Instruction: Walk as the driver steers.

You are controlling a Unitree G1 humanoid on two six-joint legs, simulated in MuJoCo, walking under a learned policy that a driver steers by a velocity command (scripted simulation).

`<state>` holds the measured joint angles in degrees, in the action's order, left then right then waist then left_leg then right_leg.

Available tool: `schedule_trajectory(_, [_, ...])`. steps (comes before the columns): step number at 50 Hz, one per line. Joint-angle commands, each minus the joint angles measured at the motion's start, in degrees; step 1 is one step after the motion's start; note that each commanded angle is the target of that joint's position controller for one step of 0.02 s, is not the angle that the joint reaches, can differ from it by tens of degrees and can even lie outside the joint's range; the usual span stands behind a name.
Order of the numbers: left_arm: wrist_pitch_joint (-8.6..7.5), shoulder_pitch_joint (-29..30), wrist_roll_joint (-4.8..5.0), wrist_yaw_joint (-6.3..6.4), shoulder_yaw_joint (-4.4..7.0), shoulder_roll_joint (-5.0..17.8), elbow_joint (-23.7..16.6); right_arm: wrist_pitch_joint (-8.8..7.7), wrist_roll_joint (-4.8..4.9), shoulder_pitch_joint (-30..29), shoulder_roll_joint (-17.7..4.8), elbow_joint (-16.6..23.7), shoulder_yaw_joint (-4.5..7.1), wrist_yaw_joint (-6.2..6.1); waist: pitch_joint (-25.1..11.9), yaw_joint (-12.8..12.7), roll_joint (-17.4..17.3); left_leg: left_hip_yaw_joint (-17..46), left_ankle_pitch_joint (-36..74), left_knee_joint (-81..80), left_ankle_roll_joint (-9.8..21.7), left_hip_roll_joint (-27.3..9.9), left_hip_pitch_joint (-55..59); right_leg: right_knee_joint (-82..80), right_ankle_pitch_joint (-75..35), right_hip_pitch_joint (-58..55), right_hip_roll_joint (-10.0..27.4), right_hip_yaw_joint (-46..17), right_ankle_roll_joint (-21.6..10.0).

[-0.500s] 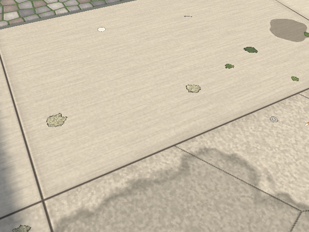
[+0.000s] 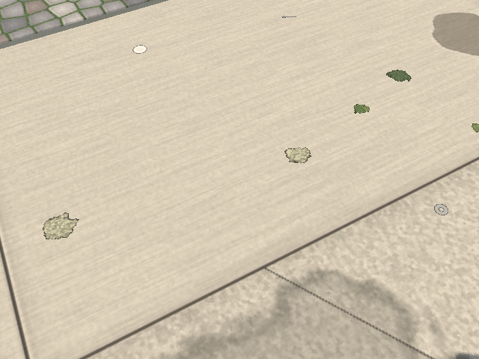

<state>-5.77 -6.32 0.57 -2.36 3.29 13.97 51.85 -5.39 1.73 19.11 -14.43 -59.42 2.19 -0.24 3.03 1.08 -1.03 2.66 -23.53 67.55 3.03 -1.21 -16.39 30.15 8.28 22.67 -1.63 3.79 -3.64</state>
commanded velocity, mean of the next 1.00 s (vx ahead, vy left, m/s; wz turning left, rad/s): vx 0.50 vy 0.00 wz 0.00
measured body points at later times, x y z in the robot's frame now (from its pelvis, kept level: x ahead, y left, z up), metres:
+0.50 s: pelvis +0.29 +0.05 -0.01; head +0.32 +0.06 +0.44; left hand +0.24 +0.31 -0.15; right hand +0.49 -0.19 -0.11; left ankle +0.40 +0.14 -0.73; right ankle +0.10 -0.08 -0.69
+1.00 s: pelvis +0.57 +0.02 +0.00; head +0.60 +0.02 +0.45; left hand +0.79 +0.26 -0.10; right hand +0.52 -0.25 -0.15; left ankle +0.41 +0.15 -0.73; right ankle +0.72 -0.08 -0.73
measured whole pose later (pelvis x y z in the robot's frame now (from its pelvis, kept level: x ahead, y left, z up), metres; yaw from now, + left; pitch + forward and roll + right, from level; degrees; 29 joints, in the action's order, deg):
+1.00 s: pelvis +0.57 +0.02 +0.00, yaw +0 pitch +2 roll +2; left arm -5.3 -0.2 1.0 -2.2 2.6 13.5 48.3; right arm -3.4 0.9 22.4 -14.8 -60.0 3.5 -0.6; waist 0.8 3.9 1.3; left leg -2.9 -23.5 16.8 0.0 1.1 5.2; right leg 28.1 1.7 28.9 2.4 1.7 -4.1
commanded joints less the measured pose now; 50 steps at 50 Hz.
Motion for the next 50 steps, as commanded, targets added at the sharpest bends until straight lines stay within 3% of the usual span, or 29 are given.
schedule_trajectory(1, [-1.11,-2.55,-1.27,-0.18,0.65,4.68,-1.21,-0.99,-0.32,-0.63,-5.55,4.01,1.65,-0.49,-5.33,-0.59,4.14,2.75,8.34,2.90,1.21,-7.23,-16.33,-19.96,1.05,-14.97,15.49,-21.22,-8.74])
schedule_trajectory(3, [-1.20,-3.89,-0.95,-0.13,0.46,4.36,-0.09,0.33,-0.38,0.42,-3.54,3.81,1.60,-0.59,-4.14,0.56,4.74,2.01,8.85,-0.78,0.68,-7.97,-14.76,-22.42,-1.04,-11.53,14.12,-17.17,-9.40])
schedule_trajectory(6, [-1.18,-7.50,-0.91,1.07,0.94,7.13,1.24,1.13,-1.07,-5.99,-4.27,6.24,1.93,-0.85,-0.71,-0.20,3.40,1.36,14.95,-8.81,-1.22,-8.80,-21.32,-25.06,-3.22,-11.35,14.27,-14.53,-10.25])
schedule_trajectory(8, [-0.78,-9.89,-0.82,1.84,0.96,7.59,1.87,0.96,-1.52,-10.20,-4.31,7.68,2.06,-0.67,0.06,-1.26,3.12,1.02,21.16,-15.50,-2.23,-8.51,-24.66,-25.41,-5.11,-13.49,13.87,-12.87,-9.70])
schedule_trajectory(12, [-0.28,-13.75,-0.21,2.57,0.86,8.07,2.93,0.25,-1.26,-18.13,-2.95,9.84,1.43,0.19,0.99,-3.72,3.60,-1.78,30.95,-28.91,-2.59,-5.86,-22.00,-25.49,-7.08,-14.98,11.68,-7.97,-7.62])
schedule_trajectory(17, [1.04,-18.73,0.22,2.78,1.21,8.57,5.38,-0.32,-0.60,-25.64,-2.98,12.85,0.67,1.79,2.92,-5.72,3.52,-2.18,28.13,-36.61,-1.56,-4.25,-23.74,-22.07,-9.71,-24.62,14.88,-7.46,-7.40])
schedule_trajectory(20, [1.95,-17.86,0.39,3.08,1.85,9.72,5.52,-0.83,-0.39,-24.32,-4.91,13.48,1.11,2.67,1.28,-3.48,5.02,-2.85,21.65,-39.10,0.50,-2.75,-19.56,-17.21,-18.93,-29.17,16.97,-7.79,-6.15])
schedule_trajectory(21, [2.19,-16.65,0.37,3.12,2.04,10.36,5.14,-0.95,-0.44,-20.92,-6.33,12.74,1.76,2.67,-1.11,-1.35,6.16,-4.29,19.72,-39.39,1.44,-0.98,-13.76,-13.28,-28.39,-29.39,16.56,-7.20,-5.47])
schedule_trajectory(22, [2.55,-15.37,0.26,3.10,1.86,9.97,4.76,-0.98,-0.54,-13.23,-8.32,10.43,2.96,2.47,-5.67,2.77,6.20,-5.99,20.05,-40.36,2.89,1.03,-3.34,-4.50,-36.78,-27.90,14.29,-5.27,-4.25])
schedule_trajectory(23, [2.62,-15.23,-0.28,3.10,1.06,8.23,3.81,-0.91,-0.95,-2.29,-11.58,7.33,4.35,2.00,-13.19,6.89,4.57,-2.33,21.20,-38.05,5.51,-2.36,13.61,9.15,-32.32,-19.43,11.30,-3.19,-2.45])
schedule_trajectory(24, [1.60,-21.58,-0.63,2.38,-0.79,2.13,2.97,-0.49,-1.97,6.19,-17.25,5.62,5.83,1.63,-22.71,5.60,-7.70,22.60,13.43,-39.39,14.54,-17.61,38.22,32.53,-9.57,4.97,2.52,-0.39,2.13])
schedule_trajectory(25, [0.05,-20.93,-0.03,2.14,-1.20,1.72,3.62,-0.23,-1.43,6.82,-13.88,5.21,4.63,1.72,-26.37,5.83,-12.52,39.60,7.89,-49.11,16.98,-21.98,41.90,43.14,24.02,14.77,-2.06,-8.15,2.35])
schedule_trajectory(26, [-1.05,-15.59,1.71,1.93,0.34,7.40,2.12,-0.42,-0.97,2.23,-10.47,5.74,3.46,1.70,-18.29,5.56,-9.45,32.62,5.36,-50.27,13.67,-19.70,35.63,47.62,22.43,20.30,1.73,-10.90,0.91])
schedule_trajectory(27, [-1.52,-11.38,2.31,2.11,0.52,8.37,0.81,-0.53,-1.13,-3.16,-8.43,7.24,2.82,1.59,-12.08,3.97,-6.05,24.39,8.54,-51.50,11.66,-17.75,26.68,46.05,17.09,20.69,5.07,-8.90,0.14])
schedule_trajectory(28, [-1.42,-9.24,1.62,2.55,0.83,8.12,0.57,-0.70,-1.65,-7.12,-6.55,7.78,2.20,1.80,-7.57,2.18,-2.44,18.41,13.05,-53.72,10.64,-15.54,17.77,42.11,12.38,18.36,7.47,-7.69,0.20])
schedule_trajectory(30, [0.15,-11.24,0.73,2.94,1.19,5.99,1.14,-1.08,-2.43,-9.61,-4.27,7.63,1.48,2.18,-5.13,-1.29,-3.91,12.04,17.04,-57.29,9.42,-12.25,8.39,36.94,7.86,11.41,10.02,-8.02,0.46])
schedule_trajectory(32, [1.27,-11.81,0.50,3.04,1.03,4.05,1.17,-1.28,-2.16,-8.21,-5.51,6.65,1.73,2.03,-3.77,-2.23,-3.53,8.68,20.12,-59.67,10.36,-11.54,5.20,33.67,6.09,10.68,10.57,-7.24,1.32])
schedule_trajectory(34, [1.61,-7.82,0.06,3.24,1.31,4.68,-0.43,-1.34,-2.14,-6.21,-7.37,5.81,2.14,1.26,-2.01,-1.79,-2.27,6.79,22.99,-61.11,10.93,-11.60,5.64,28.01,1.19,14.62,10.95,-7.03,2.61])
schedule_trajectory(36, [1.48,-3.71,-0.27,3.12,1.37,4.57,-1.82,-1.01,-2.00,-4.27,-7.81,5.13,2.17,0.52,-1.23,-0.82,-1.80,4.81,24.92,-61.53,10.24,-10.98,7.41,21.12,-5.17,17.14,10.78,-6.73,3.43])
schedule_trajectory(40, [0.93,4.37,0.08,2.26,0.66,3.08,-3.98,-0.58,-1.37,-0.62,-8.30,3.91,2.11,-0.13,0.28,1.69,-2.12,0.56,24.36,-62.05,8.28,-8.97,8.76,7.61,-14.68,14.35,8.27,-4.13,3.49])
schedule_trajectory(45, [0.36,11.30,0.63,0.65,0.15,3.60,-6.88,0.73,-0.84,4.07,-8.95,1.40,2.57,-0.39,2.38,3.33,-2.05,1.06,25.90,-58.30,7.96,-12.86,18.52,0.63,-11.01,16.62,6.99,-4.31,1.96])
schedule_trajectory(48, [-0.10,8.20,0.70,-0.01,0.85,5.86,-6.87,1.59,-0.74,2.70,-10.11,1.43,3.18,-0.67,0.02,0.26,-3.53,1.07,37.65,-52.57,6.40,-14.30,22.05,-1.30,-4.64,10.21,4.96,-3.03,-0.32])
schedule_trajectory(49, [-0.18,3.04,0.56,0.08,1.71,7.34,-5.50,1.89,-0.69,1.23,-10.34,1.80,3.23,-0.69,-3.21,-2.90,-4.01,-0.32,47.25,-46.58,5.44,-13.00,21.39,-2.22,-4.19,2.24,2.94,-1.20,-1.47])
schedule_trajectory(50, [-0.11,-6.75,0.39,0.46,3.20,10.04,-2.34,2.15,-0.93,0.74,-8.92,2.24,2.69,-0.66,-9.19,-7.09,-2.90,-2.57,50.35,-35.36,3.86,-9.76,17.28,-2.00,-5.46,-11.41,2.17,-0.79,-3.20])
Velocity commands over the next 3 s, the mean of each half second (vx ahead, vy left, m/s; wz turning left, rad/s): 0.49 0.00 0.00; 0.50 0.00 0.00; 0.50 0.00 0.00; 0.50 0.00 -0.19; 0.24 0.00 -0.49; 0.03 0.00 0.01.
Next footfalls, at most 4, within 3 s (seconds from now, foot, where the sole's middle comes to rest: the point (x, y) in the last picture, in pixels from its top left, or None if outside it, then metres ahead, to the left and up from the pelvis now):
0.46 left None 0.44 0.15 -0.77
1.00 right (279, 260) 0.76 -0.09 -0.77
1.56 left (204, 183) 1.06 0.15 -0.77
2.12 right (270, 122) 1.36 -0.10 -0.77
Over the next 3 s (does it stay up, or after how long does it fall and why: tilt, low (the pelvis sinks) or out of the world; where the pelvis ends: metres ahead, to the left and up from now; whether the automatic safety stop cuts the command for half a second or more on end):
stays up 1.38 -0.01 0.01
